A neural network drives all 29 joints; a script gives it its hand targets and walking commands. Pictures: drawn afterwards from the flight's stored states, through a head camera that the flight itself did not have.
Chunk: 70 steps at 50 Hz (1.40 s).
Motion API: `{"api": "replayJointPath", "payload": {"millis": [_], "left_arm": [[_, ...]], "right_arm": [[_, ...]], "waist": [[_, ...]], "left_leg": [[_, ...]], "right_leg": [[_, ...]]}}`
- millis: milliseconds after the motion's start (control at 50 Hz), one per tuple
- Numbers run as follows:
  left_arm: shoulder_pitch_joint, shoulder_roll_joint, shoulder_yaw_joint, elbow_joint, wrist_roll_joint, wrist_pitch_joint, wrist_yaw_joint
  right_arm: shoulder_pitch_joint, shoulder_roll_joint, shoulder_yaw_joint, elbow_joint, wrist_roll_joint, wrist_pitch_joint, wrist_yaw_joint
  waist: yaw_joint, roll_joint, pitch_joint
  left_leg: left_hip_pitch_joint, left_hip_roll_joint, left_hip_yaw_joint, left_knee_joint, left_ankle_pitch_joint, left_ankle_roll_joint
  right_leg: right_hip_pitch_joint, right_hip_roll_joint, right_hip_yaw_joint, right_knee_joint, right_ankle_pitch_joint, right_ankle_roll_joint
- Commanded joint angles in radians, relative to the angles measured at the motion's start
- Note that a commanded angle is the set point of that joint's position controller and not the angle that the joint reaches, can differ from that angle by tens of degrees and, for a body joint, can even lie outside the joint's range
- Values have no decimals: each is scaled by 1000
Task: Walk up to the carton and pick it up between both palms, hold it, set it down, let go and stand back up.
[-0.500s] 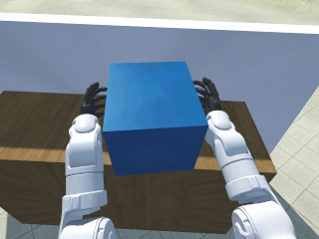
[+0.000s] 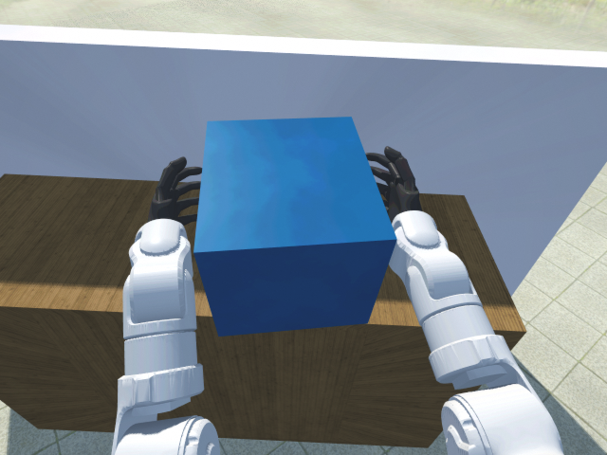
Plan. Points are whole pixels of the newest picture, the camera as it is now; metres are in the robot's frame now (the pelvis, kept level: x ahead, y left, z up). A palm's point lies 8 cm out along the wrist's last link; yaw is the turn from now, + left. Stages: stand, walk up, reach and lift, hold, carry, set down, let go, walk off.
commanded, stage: hold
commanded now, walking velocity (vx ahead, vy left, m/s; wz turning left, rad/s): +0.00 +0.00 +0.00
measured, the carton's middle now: (287, 222) +0.38 +0.00 +0.14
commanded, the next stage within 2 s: none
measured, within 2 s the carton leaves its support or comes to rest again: neither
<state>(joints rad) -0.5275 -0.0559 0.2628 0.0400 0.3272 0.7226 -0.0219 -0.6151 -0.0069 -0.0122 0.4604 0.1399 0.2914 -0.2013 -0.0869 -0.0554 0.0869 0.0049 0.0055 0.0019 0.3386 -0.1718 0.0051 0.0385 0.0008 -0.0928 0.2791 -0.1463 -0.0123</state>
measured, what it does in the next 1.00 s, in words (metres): stands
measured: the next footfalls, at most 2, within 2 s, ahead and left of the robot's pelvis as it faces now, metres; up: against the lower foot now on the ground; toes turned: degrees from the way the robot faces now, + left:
none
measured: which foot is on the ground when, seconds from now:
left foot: down 0.00-1.00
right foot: down 0.00-1.00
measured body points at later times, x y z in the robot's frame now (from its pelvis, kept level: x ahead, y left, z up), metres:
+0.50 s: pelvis +0.00 +0.00 +0.00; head -0.04 +0.02 +0.45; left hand +0.37 +0.15 +0.17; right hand +0.37 -0.14 +0.17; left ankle +0.02 +0.11 -0.75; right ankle +0.02 -0.11 -0.75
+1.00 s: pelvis +0.00 +0.00 +0.00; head -0.04 +0.02 +0.45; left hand +0.37 +0.15 +0.17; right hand +0.37 -0.14 +0.17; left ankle +0.02 +0.11 -0.75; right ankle +0.02 -0.11 -0.75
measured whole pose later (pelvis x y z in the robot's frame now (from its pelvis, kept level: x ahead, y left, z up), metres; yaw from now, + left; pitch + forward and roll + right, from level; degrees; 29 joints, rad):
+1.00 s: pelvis +0.00 +0.00 +0.00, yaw +0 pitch -10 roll -1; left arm -0.55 -0.06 0.27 0.07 0.33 0.71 -0.02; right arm -0.63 0.00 -0.03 0.49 0.12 0.27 -0.19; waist -0.08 -0.05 0.09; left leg 0.00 0.01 0.00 0.33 -0.16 0.01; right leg 0.03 0.00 -0.09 0.28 -0.14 -0.01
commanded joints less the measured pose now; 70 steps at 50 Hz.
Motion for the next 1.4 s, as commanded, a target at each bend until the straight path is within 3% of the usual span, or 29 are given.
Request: {"api": "replayJointPath", "payload": {"millis": [0,240,600,800,900,1060,1160,1380], "left_arm": [[-708,-467,-514,-155,-179,-80,-148],[-712,-473,-502,-131,-170,-77,-144],[-699,-468,-500,-140,-165,-80,-148],[-730,-462,-467,-86,-155,-84,-153],[-727,-468,-490,-118,-166,-88,-148],[-726,-463,-476,-87,-157,-87,-150],[-716,-470,-500,-125,-169,-88,-144],[-715,-468,-494,-127,-162,-80,-148]], "right_arm": [[-750,527,360,-323,68,-79,114],[-753,520,344,-297,57,-81,123],[-752,526,357,-307,65,-87,118],[-781,523,323,-267,41,-90,127],[-773,530,338,-281,55,-96,124],[-777,527,324,-265,43,-98,126],[-767,528,349,-294,61,-99,123],[-750,517,338,-281,54,-90,124]], "waist": [[-14,86,-458],[-7,83,-438],[-6,88,-452],[0,78,-413],[-4,77,-459],[-4,73,-438],[-9,83,-466],[-12,92,-426]], "left_leg": [[107,-39,17,-19,285,-36],[104,-33,20,-36,244,-31],[107,-38,22,-29,271,-28],[73,-36,24,-50,184,-15],[107,-35,24,-28,265,-25],[81,-35,26,-43,205,-16],[113,-37,20,-21,293,-29],[100,-35,22,-35,244,-29]], "right_leg": [[88,41,-3,-13,208,51],[72,39,-7,-23,152,46],[88,36,-2,-17,200,52],[67,29,-3,-27,117,50],[77,37,-6,-19,189,51],[76,32,-5,-22,137,52],[84,38,-2,-17,208,53],[72,33,-3,-21,162,49]]}}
